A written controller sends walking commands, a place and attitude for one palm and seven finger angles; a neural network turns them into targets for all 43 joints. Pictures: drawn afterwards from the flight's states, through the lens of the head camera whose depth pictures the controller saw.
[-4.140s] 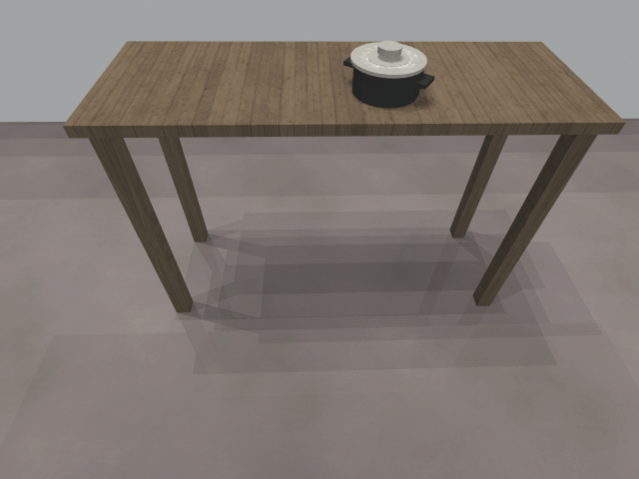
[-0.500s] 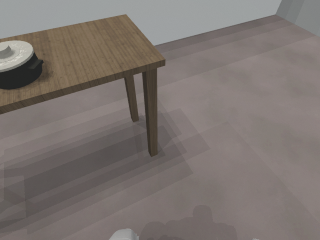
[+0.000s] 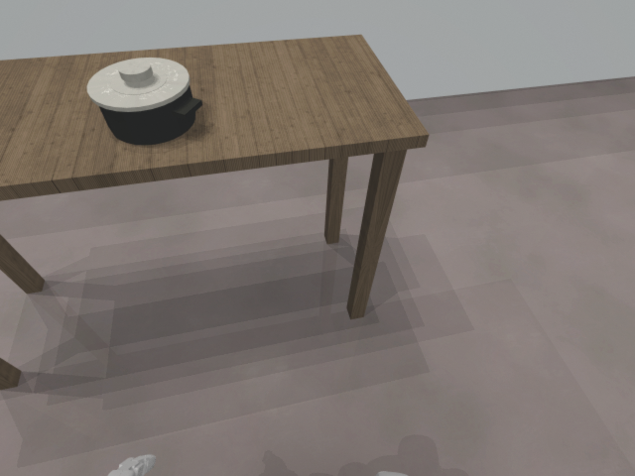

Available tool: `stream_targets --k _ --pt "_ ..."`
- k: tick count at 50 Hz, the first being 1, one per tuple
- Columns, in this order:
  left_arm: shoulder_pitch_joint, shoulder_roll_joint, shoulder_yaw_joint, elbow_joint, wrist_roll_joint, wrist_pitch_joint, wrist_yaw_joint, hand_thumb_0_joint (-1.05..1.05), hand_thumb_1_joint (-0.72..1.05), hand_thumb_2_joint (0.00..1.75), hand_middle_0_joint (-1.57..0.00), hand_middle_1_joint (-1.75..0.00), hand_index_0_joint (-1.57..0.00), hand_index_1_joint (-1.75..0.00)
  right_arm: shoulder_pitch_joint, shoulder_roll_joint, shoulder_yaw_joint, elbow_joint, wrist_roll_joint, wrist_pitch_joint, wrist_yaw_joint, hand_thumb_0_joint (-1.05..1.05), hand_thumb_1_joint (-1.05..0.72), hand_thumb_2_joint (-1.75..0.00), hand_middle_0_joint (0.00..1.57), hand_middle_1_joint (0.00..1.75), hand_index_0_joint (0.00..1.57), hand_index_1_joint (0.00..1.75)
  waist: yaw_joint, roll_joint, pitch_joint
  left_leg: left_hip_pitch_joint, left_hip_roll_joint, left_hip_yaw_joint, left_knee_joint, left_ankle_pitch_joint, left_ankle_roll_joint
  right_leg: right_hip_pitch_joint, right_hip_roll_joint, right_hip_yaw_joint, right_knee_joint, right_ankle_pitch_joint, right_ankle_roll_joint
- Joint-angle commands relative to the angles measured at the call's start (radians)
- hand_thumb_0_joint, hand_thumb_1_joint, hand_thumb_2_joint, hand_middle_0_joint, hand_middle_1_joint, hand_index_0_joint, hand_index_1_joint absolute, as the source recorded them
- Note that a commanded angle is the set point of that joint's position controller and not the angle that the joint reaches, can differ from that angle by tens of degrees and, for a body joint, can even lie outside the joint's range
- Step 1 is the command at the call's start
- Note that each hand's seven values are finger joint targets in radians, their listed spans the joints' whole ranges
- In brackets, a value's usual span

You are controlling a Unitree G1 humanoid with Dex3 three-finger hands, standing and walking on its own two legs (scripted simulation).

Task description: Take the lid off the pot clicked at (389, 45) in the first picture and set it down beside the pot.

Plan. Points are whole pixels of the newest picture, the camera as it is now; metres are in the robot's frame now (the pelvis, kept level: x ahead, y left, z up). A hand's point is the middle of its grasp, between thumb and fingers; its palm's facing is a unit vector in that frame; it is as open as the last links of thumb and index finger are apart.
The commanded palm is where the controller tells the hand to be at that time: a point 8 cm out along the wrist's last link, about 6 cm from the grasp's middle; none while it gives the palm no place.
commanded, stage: turn to face it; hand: left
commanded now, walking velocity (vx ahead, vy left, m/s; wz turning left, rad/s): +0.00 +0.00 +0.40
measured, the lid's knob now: (135, 70) +0.72 +0.35 +0.13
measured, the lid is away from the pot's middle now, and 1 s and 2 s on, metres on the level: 0.00 0.00 0.00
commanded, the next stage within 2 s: take the last steps up to it in 0.28 s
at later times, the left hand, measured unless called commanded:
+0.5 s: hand out of the picture -0.03 +0.16 -0.16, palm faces +0.27 -0.93 -0.24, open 7.4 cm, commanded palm none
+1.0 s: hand out of the picture +0.09 +0.24 -0.17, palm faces +0.25 -0.95 -0.17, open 7.4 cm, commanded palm none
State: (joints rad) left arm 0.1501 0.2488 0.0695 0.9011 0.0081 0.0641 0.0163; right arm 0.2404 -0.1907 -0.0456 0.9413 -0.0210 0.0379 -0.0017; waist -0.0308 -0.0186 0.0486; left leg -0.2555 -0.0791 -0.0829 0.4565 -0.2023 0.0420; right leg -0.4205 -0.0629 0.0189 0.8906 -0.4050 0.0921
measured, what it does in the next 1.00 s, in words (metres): steps on the spot: right foot, then left foot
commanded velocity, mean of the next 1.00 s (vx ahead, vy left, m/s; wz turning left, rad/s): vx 0.19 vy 0.02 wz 0.13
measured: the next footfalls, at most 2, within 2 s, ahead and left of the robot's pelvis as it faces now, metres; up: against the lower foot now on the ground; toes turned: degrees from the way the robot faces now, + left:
right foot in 0.10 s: +0.05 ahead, -0.13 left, +0.00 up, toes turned +2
left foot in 0.62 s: -0.02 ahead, +0.10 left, +0.00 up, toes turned +16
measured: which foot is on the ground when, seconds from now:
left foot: down 0.00-0.10, up 0.12-0.60, down 0.62-1.00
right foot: up 0.00-0.08, down 0.10-0.62, up 0.64-1.00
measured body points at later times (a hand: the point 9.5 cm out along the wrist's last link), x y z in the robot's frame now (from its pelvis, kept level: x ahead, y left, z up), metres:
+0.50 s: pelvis -0.01 -0.03 +0.00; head +0.02 -0.04 +0.45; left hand -0.05 +0.21 -0.14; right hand +0.11 -0.27 -0.15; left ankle -0.06 +0.11 -0.69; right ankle +0.01 -0.13 -0.74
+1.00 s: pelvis +0.08 +0.05 +0.00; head +0.10 +0.06 +0.45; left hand +0.08 +0.29 -0.16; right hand +0.06 -0.19 -0.15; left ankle -0.06 +0.09 -0.74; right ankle +0.22 -0.05 -0.68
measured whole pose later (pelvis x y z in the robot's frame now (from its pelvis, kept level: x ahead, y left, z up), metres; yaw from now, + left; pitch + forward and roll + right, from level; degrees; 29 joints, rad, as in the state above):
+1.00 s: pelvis +0.08 +0.05 +0.00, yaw +14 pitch -1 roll +1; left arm 0.21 0.20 0.05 1.02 0.02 0.02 -0.03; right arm 0.46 -0.14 -0.01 1.11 -0.01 -0.06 -0.03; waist -0.02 -0.04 0.04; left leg 0.11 -0.07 0.05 0.23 -0.33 0.06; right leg -0.62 -0.10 -0.08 0.95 -0.18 0.02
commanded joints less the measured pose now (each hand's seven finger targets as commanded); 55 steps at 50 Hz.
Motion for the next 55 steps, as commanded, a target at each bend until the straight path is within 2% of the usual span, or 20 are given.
stream_targets --k 1,4,5,6,7,8,10,12,19,23,26,29,30,31,33,39,47,51,53,55 --pt "0.017 0.061 0.014 -0.080 -0.006 -0.038 0.015 0.00 0.90 0.90 -0.20 -0.30 -0.20 -0.30 0.003 -0.218 -0.066 -0.068 -0.004 -0.017 -0.017 0.00 -0.90 -0.90 0.20 0.30 0.20 0.30 0.011 0.176 -0.101 0.081 0.266 -0.312 -0.070 0.359 0.145 0.061 0.047 -0.005 -0.176 -0.018 -0.022" --pt "0.122 0.096 0.021 -0.057 -0.006 -0.063 0.021 0.00 0.90 0.90 -0.20 -0.30 -0.20 -0.30 -0.028 -0.182 -0.060 -0.075 0.012 -0.018 -0.011 0.00 -0.90 -0.90 0.20 0.30 0.20 0.30 0.067 0.084 -0.140 -0.083 0.182 -0.249 0.068 0.229 0.052 0.363 0.002 0.022 -0.538 0.240 -0.034" --pt "0.131 0.182 0.038 -0.055 0.009 -0.072 0.029 0.00 0.90 0.90 -0.20 -0.30 -0.20 -0.30 -0.002 -0.109 -0.051 -0.084 0.023 -0.018 -0.007 0.00 -0.90 -0.90 0.20 0.30 0.20 0.30 0.063 -0.183 -0.138 -0.278 0.056 -0.092 0.250 -0.123 -0.033 0.500 -0.234 0.247 -0.622 0.284 -0.100" --pt "0.139 0.229 0.042 -0.069 0.012 -0.068 0.027 0.00 0.90 0.90 -0.20 -0.30 -0.20 -0.30 -0.015 -0.119 -0.055 -0.104 0.012 -0.016 -0.010 0.00 -0.90 -0.90 0.20 0.30 0.20 0.30 0.070 -0.272 -0.101 -0.330 -0.007 0.004 0.465 -0.400 -0.071 0.389 -0.413 0.397 -0.627 0.409 -0.214" --pt "0.112 0.203 0.035 -0.080 0.009 -0.064 0.027 0.00 0.90 0.90 -0.20 -0.30 -0.20 -0.30 -0.015 -0.147 -0.065 -0.096 0.004 -0.008 -0.008 0.00 -0.90 -0.90 0.20 0.30 0.20 0.30 0.056 -0.135 -0.073 -0.303 0.035 -0.034 0.625 -0.374 -0.060 0.273 -0.395 0.322 -0.623 0.343 -0.259" --pt "0.047 0.146 0.033 -0.087 0.004 -0.067 0.032 0.00 0.90 0.90 -0.20 -0.30 -0.20 -0.30 -0.013 -0.147 -0.068 -0.077 0.001 0.009 -0.002 0.00 -0.90 -0.90 0.20 0.30 0.20 0.30 0.027 -0.205 -0.035 -0.305 0.061 -0.052 0.686 -0.317 -0.054 0.205 -0.328 0.263 -0.649 0.271 -0.235" --pt "-0.014 0.104 0.014 -0.101 0.003 -0.069 0.023 0.00 0.90 0.90 -0.20 -0.30 -0.20 -0.30 0.026 -0.137 -0.064 -0.034 -0.003 0.016 0.010 0.00 -0.90 -0.90 0.20 0.30 0.20 0.30 -0.010 -0.129 0.034 -0.290 0.081 0.000 0.770 -0.196 -0.070 0.160 -0.231 0.135 -0.635 0.266 -0.213" --pt "0.023 0.093 0.012 -0.090 0.005 -0.077 0.021 0.00 0.90 0.90 -0.20 -0.30 -0.20 -0.30 0.027 -0.117 -0.056 -0.027 -0.002 0.014 0.013 0.00 -0.90 -0.90 0.20 0.30 0.20 0.30 0.003 -0.134 0.016 -0.296 0.083 0.026 0.752 -0.161 -0.084 0.217 -0.207 0.071 -0.614 0.345 -0.213" --pt "0.179 0.128 0.020 -0.020 0.018 -0.078 0.020 0.00 0.90 0.90 -0.20 -0.30 -0.20 -0.30 -0.099 -0.095 -0.038 -0.043 0.007 0.014 0.007 0.00 -0.90 -0.90 0.20 0.30 0.20 0.30 0.075 -0.140 -0.019 -0.241 0.093 0.079 0.509 -0.242 -0.106 0.343 -0.241 0.061 -0.570 0.560 -0.249" --pt "0.229 0.144 0.027 0.023 0.023 -0.086 0.011 0.00 0.90 0.90 -0.20 -0.30 -0.20 -0.30 -0.133 -0.087 -0.027 -0.051 0.006 -0.003 0.019 0.00 -0.90 -0.90 0.20 0.30 0.20 0.30 0.102 -0.155 -0.039 -0.192 0.093 0.113 0.378 -0.245 -0.085 0.363 -0.272 0.107 -0.627 0.287 -0.251" --pt "0.216 0.150 0.032 0.042 0.026 -0.090 0.004 0.00 0.90 0.90 -0.20 -0.30 -0.20 -0.30 -0.121 -0.083 -0.022 -0.051 0.005 -0.023 0.026 0.00 -0.90 -0.90 0.20 0.30 0.20 0.30 0.091 -0.159 -0.028 -0.112 0.096 0.131 0.250 -0.256 -0.056 0.305 -0.283 0.120 -0.652 0.066 -0.250" --pt "0.165 0.128 0.026 0.055 0.015 -0.084 -0.002 0.00 0.90 0.90 -0.20 -0.30 -0.20 -0.30 0.023 -0.084 -0.017 -0.004 0.006 -0.049 0.016 0.00 -0.90 -0.90 0.20 0.30 0.20 0.30 0.012 -0.083 -0.035 0.216 0.075 0.164 -0.067 -0.123 -0.037 0.089 -0.201 0.009 -0.533 -0.072 -0.175" --pt "0.161 0.080 0.016 0.046 0.009 -0.079 -0.009 0.00 0.90 0.90 -0.20 -0.30 -0.20 -0.30 0.104 -0.155 -0.033 0.019 0.003 -0.057 0.003 0.00 -0.90 -0.90 0.20 0.30 0.20 0.30 -0.026 0.124 -0.060 0.369 0.198 -0.015 -0.148 -0.220 0.006 -0.073 -0.117 -0.072 -0.340 -0.117 -0.125" --pt "0.126 0.019 0.000 0.014 0.010 -0.077 -0.016 0.00 0.90 0.90 -0.20 -0.30 -0.20 -0.30 0.193 -0.246 -0.054 0.034 -0.005 -0.057 -0.004 0.00 -0.90 -0.90 0.20 0.30 0.20 0.30 -0.066 0.390 -0.027 0.405 0.423 -0.330 -0.269 -0.296 0.093 -0.264 0.010 -0.195 -0.050 -0.190 -0.068" --pt "0.075 0.045 -0.002 -0.004 0.020 -0.085 -0.020 0.00 0.90 0.90 -0.20 -0.30 -0.20 -0.30 0.166 -0.225 -0.036 0.026 -0.002 -0.051 -0.013 0.00 -0.90 -0.90 0.20 0.30 0.20 0.30 -0.046 0.190 0.062 0.283 0.455 -0.333 -0.308 -0.297 0.182 -0.328 -0.044 -0.068 0.123 -0.117 -0.098" --pt "0.156 0.026 -0.005 0.092 0.017 -0.080 -0.034 0.00 0.90 0.90 -0.20 -0.30 -0.20 -0.30 0.131 -0.108 0.001 0.045 0.015 -0.104 -0.024 0.00 -0.90 -0.90 0.20 0.30 0.20 0.30 0.039 0.113 0.088 0.229 0.287 -0.037 -0.298 0.241 0.121 -0.268 -0.044 -0.049 0.232 0.176 -0.068" --pt "-0.020 -0.004 -0.014 0.030 0.011 -0.080 -0.040 0.00 0.90 0.90 -0.20 -0.30 -0.20 -0.30 0.279 -0.079 0.010 0.127 0.010 -0.124 -0.041 0.00 -0.90 -0.90 0.20 0.30 0.20 0.30 -0.001 0.132 0.111 0.351 0.299 -0.005 -0.262 0.500 0.131 -0.368 -0.037 -0.092 0.067 0.234 -0.073" --pt "-0.114 -0.024 -0.020 -0.007 0.005 -0.091 -0.042 0.00 0.90 0.90 -0.20 -0.30 -0.20 -0.30 0.323 -0.090 0.009 0.162 -0.001 -0.122 -0.045 0.00 -0.90 -0.90 0.20 0.30 0.20 0.30 -0.026 0.121 0.117 0.353 0.315 0.019 -0.218 0.600 0.129 -0.256 -0.012 -0.119 -0.131 0.199 -0.110" --pt "-0.066 -0.013 -0.016 0.001 0.003 -0.096 -0.036 0.00 0.90 0.90 -0.20 -0.30 -0.20 -0.30 0.312 -0.102 0.007 0.172 -0.002 -0.119 -0.045 0.00 -0.90 -0.90 0.20 0.30 0.20 0.30 0.004 0.126 0.086 0.309 0.324 0.031 -0.136 0.783 0.122 -0.089 0.030 -0.143 -0.200 0.155 -0.140" --pt "0.134 0.007 -0.001 0.062 0.009 -0.104 -0.029 0.00 0.90 0.90 -0.20 -0.30 -0.20 -0.30 0.281 -0.121 0.000 0.171 0.004 -0.116 -0.045 0.00 -0.90 -0.90 0.20 0.30 0.20 0.30 0.094 0.099 -0.005 0.250 0.291 0.072 0.065 0.842 0.089 0.171 0.077 -0.164 -0.279 0.226 -0.159"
